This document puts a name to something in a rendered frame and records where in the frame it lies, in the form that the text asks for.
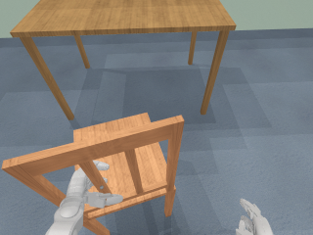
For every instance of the right robot hand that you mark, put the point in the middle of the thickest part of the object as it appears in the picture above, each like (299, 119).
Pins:
(259, 224)

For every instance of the table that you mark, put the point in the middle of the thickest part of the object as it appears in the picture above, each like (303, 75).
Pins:
(104, 17)

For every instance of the robot left forearm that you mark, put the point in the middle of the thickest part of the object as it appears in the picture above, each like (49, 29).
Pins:
(68, 218)

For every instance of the chair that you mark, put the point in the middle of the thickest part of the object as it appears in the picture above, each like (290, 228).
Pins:
(138, 170)

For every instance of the left robot hand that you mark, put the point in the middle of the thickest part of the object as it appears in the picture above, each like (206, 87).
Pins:
(80, 184)

